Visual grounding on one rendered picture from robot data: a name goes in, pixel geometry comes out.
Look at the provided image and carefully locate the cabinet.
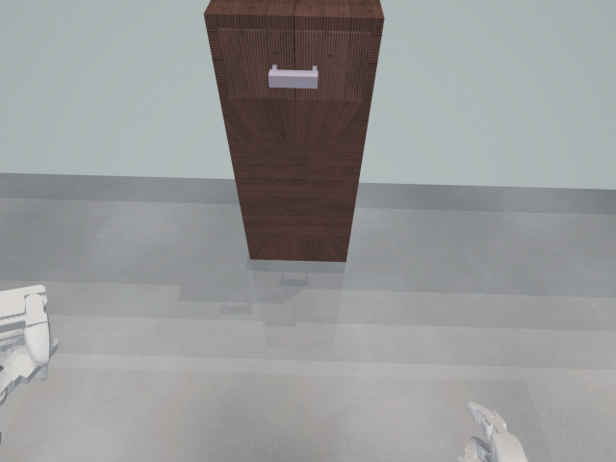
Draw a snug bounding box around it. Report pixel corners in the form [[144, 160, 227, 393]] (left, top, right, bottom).
[[204, 0, 384, 262]]

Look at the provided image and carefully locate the robot left hand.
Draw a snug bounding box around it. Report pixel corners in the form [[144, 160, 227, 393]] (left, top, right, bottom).
[[0, 285, 59, 406]]

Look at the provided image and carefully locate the robot right hand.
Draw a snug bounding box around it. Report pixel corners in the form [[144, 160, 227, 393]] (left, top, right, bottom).
[[458, 401, 528, 462]]

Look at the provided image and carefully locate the drawer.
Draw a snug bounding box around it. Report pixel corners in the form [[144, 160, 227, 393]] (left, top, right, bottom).
[[218, 28, 371, 100]]

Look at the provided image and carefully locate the handle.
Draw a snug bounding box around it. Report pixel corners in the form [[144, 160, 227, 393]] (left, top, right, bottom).
[[269, 64, 318, 89]]

